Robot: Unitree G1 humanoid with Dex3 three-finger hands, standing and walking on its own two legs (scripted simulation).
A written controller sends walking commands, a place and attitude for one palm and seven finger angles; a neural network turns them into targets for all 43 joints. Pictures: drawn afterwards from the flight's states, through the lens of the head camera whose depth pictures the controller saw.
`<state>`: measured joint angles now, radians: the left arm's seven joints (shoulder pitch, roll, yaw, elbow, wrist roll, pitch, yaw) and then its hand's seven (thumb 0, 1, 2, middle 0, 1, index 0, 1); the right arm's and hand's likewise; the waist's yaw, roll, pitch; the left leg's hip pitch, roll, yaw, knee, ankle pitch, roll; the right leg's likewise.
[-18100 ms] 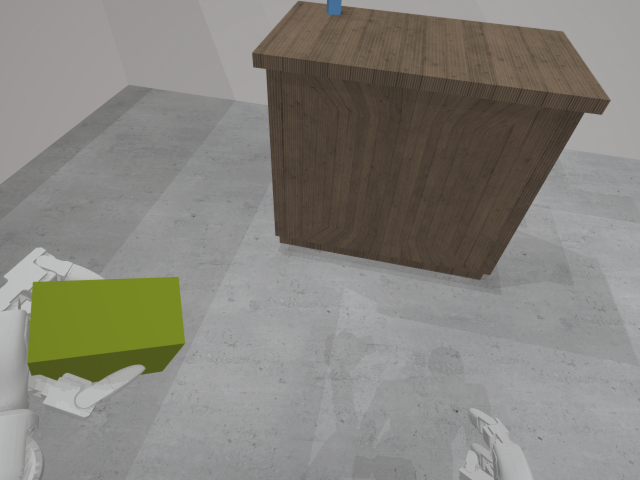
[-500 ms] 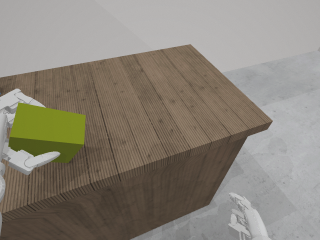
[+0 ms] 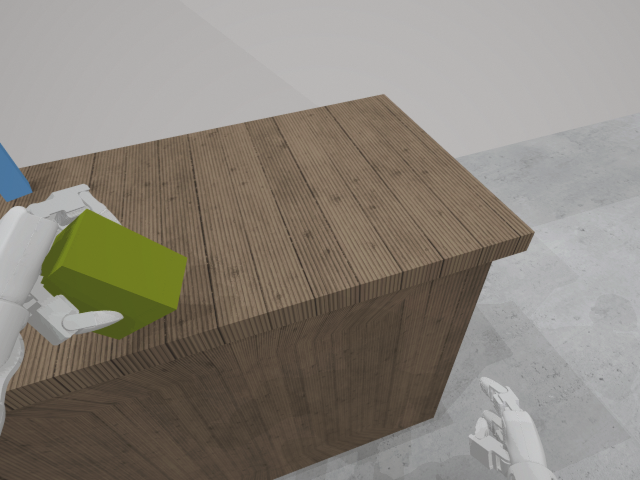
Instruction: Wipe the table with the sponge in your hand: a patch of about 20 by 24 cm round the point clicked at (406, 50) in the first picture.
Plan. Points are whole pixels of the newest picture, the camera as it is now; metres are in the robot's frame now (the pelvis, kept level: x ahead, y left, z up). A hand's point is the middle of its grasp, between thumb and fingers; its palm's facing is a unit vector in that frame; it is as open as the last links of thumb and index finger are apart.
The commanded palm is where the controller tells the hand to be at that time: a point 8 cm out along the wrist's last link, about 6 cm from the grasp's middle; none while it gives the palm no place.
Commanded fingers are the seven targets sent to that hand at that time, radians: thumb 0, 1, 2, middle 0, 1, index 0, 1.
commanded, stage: turn the palm down, sponge in hand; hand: left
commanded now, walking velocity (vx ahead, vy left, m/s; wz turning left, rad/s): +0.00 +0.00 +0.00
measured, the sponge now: (120, 287) +0.25 +0.26 +0.16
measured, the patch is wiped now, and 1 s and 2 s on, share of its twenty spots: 0.00 0.00 0.00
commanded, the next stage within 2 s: move the sponge above the wiping area in 1.50 s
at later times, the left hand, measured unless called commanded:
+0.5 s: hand (47, 232) +0.26 +0.31 +0.23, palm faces +0.32 -0.30 -0.90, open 10.6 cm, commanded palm +0.21 +0.31 +0.29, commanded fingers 0.00 0.10 1.30 -1.20 -1.60 -1.20 -1.60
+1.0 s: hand (13, 217) +0.25 +0.31 +0.26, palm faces +0.34 -0.12 -0.93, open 10.6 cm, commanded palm +0.19 +0.31 +0.32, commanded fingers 0.00 0.10 1.30 -1.20 -1.60 -1.20 -1.60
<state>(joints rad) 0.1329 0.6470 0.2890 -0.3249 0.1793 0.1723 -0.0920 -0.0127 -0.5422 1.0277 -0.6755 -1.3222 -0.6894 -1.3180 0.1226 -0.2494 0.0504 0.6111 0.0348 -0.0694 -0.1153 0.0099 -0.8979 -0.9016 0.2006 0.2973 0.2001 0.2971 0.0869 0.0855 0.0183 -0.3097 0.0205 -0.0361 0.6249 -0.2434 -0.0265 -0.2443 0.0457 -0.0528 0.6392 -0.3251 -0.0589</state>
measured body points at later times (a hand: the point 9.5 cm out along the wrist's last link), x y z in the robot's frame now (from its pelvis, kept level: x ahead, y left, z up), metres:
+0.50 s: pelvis +0.02 +0.02 +0.01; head +0.01 -0.02 +0.46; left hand +0.24 +0.32 +0.28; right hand +0.28 -0.17 -0.06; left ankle +0.06 +0.14 -0.72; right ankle +0.02 -0.08 -0.72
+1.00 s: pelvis +0.00 +0.03 +0.01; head -0.02 -0.02 +0.46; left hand +0.22 +0.32 +0.31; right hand +0.28 -0.13 -0.04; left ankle +0.06 +0.14 -0.72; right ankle +0.02 -0.08 -0.72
